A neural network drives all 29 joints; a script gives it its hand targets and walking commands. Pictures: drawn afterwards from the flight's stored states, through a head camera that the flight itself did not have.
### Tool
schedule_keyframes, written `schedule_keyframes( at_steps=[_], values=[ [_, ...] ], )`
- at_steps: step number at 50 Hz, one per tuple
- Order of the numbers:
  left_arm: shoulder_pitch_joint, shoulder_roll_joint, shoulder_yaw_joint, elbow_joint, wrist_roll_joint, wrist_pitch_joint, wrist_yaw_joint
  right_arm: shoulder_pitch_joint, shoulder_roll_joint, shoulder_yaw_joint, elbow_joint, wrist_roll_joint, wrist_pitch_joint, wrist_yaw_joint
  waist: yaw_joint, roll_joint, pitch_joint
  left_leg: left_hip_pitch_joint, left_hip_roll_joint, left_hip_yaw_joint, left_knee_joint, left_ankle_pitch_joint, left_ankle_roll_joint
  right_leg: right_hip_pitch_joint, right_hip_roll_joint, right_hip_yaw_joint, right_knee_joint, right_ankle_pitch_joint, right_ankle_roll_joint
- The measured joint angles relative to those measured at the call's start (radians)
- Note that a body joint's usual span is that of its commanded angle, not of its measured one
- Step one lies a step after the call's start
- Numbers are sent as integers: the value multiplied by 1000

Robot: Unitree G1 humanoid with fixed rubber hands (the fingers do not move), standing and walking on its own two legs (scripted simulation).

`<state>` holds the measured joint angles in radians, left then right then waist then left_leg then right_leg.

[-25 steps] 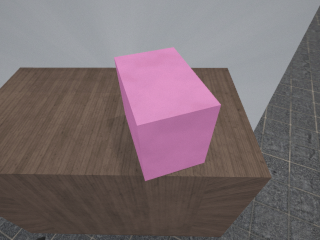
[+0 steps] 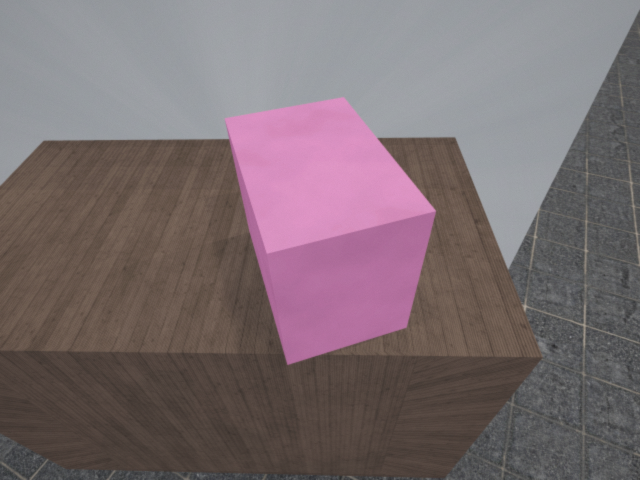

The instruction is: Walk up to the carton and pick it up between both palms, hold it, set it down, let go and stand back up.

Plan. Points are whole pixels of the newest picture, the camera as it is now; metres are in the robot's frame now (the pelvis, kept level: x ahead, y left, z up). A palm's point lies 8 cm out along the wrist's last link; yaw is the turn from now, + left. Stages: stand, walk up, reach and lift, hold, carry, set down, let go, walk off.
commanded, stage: reach and lift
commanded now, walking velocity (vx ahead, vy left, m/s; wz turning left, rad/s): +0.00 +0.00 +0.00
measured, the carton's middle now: (317, 224) +0.49 +0.02 +0.06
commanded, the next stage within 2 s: none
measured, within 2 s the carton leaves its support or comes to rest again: neither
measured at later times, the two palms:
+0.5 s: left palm out of the picture +0.15 +0.27 -0.04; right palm out of the picture +0.15 -0.32 -0.05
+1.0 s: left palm (130, 478) +0.16 +0.22 +0.00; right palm (618, 478) +0.16 -0.31 -0.01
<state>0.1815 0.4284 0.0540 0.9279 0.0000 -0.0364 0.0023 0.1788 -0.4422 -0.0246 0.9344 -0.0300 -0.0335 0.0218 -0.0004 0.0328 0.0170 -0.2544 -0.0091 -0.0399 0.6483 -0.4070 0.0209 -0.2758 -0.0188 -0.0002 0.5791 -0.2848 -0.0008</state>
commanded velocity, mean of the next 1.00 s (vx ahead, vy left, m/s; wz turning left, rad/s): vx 0.00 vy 0.00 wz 0.00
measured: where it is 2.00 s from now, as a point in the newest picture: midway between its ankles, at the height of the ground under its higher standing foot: outside the picture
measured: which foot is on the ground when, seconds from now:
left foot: down 0.00-1.00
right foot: down 0.00-1.00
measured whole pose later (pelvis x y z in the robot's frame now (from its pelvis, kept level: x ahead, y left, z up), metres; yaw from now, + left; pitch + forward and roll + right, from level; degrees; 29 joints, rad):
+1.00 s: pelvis -0.01 +0.00 +0.02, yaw +0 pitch -1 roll +0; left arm 0.36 0.12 0.04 0.07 0.04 0.24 0.16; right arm 0.23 -0.46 -0.09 0.51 0.19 -0.10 0.24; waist 0.00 0.02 0.00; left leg -0.16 0.02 -0.02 0.38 -0.20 -0.02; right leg -0.18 0.00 -0.01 0.36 -0.16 0.00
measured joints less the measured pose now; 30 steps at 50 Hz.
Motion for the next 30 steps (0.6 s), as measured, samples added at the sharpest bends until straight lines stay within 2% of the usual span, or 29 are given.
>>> schedule_keyframes(
  at_steps=[2, 4, 6, 8, 12, 18, 30],
  values=[
    [-26, 0, 6, -110, 0, 156, 20, -55, 9, -81, 52, -57, -87, 16, 0, 7, 57, -3, 16, 15, -7, 63, -12, -10, 4, -9, 58, -21, 6],
    [-70, -7, 5, -209, 0, 288, 27, -117, 25, -128, 73, -74, -137, 40, 0, -2, 107, -8, 17, 17, 34, 64, -28, -10, 4, -9, 92, -36, 6],
    [-108, -26, 5, -294, 0, 369, 28, -151, 41, -136, 67, -71, -154, 56, 0, -12, 114, -9, 17, 18, 36, 55, -32, -10, 4, -8, 87, -29, 6],
    [-131, -57, 5, -372, 8, 412, 28, -160, 46, -134, 47, -55, -158, 68, 0, -13, 106, -9, 19, 18, 34, 55, -32, -8, 6, -8, 81, -24, 6],
    [-129, -116, 6, -474, 32, 451, 30, -150, 37, -125, 23, -13, -150, 87, 0, -12, 75, 9, 29, 18, 2, 67, -36, 16, 16, -8, 31, -2, 6],
    [-71, -142, 11, -531, 36, 466, 56, -123, -2, -115, -54, 34, -99, 124, 0, -12, 60, 47, 31, 20, -76, 109, -36, 58, 17, -8, -53, 44, 6],
    [42, -185, 12, -656, 35, 403, 102, -49, 17, -110, -207, 83, -58, 182, 0, -12, 33, 72, 31, 21, -171, 167, -35, 81, 17, -8, -145, 100, 6]
  ],
)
